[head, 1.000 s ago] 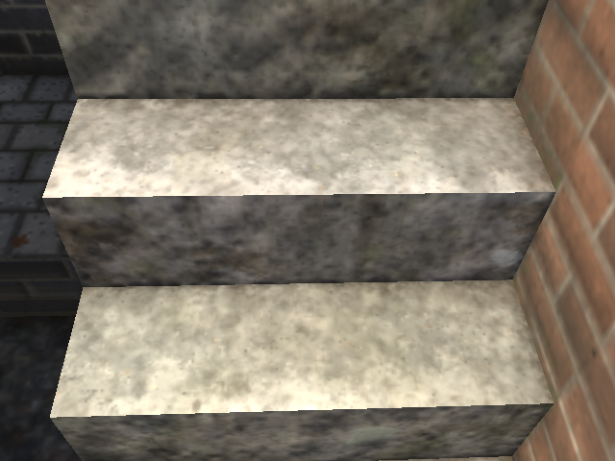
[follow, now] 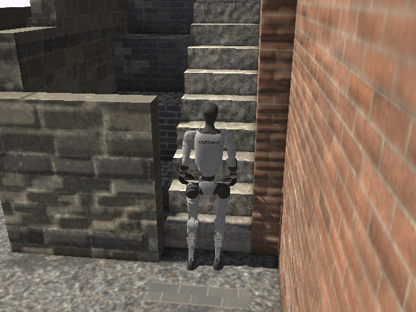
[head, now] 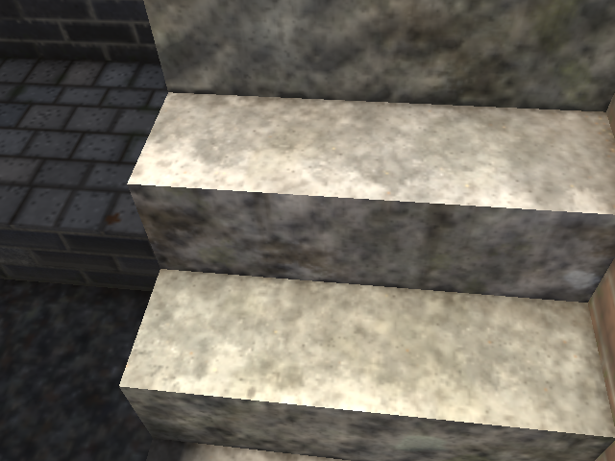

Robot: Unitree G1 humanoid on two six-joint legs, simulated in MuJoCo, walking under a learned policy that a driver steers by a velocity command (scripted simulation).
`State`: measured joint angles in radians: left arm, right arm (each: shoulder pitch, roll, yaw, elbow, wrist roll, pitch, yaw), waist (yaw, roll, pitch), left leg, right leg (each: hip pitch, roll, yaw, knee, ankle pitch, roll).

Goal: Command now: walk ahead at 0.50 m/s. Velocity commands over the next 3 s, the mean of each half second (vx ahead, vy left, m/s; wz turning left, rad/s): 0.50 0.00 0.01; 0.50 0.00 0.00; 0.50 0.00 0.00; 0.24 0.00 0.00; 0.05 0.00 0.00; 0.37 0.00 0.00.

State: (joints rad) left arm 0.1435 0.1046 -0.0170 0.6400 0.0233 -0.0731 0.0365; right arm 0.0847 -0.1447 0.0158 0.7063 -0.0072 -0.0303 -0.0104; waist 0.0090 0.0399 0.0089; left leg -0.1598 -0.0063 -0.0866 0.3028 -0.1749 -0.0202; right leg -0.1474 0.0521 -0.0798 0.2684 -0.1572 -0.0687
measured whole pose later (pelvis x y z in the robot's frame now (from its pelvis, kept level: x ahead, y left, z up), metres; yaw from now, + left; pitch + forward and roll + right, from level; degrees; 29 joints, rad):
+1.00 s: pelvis +0.00 -0.01 +0.00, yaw -1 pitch +2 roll +0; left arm 0.12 0.07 0.00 0.64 0.03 -0.07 0.04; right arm 0.10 -0.13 -0.01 0.68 -0.01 -0.02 -0.02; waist 0.01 0.04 -0.01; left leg -0.18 0.02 -0.07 0.33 -0.20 -0.04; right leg -0.16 0.07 -0.06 0.28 -0.17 -0.08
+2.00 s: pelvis -0.01 -0.01 +0.00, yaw -2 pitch +1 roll +0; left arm 0.20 0.07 0.03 0.71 0.02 -0.06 0.03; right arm 0.20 -0.14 -0.04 0.72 -0.01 -0.01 -0.02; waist -0.01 0.04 0.02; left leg -0.19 0.03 -0.06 0.38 -0.21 -0.04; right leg -0.18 0.08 -0.06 0.33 -0.17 -0.08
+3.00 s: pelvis +0.01 +0.01 +0.00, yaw -2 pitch +2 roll +0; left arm 0.19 0.08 0.02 0.70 0.03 -0.07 0.03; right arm 0.15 -0.12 -0.02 0.75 0.00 -0.05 -0.03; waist 0.01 0.02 -0.01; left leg -0.15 0.01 -0.04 0.34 -0.22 -0.01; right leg -0.15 0.05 -0.04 0.30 -0.19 -0.06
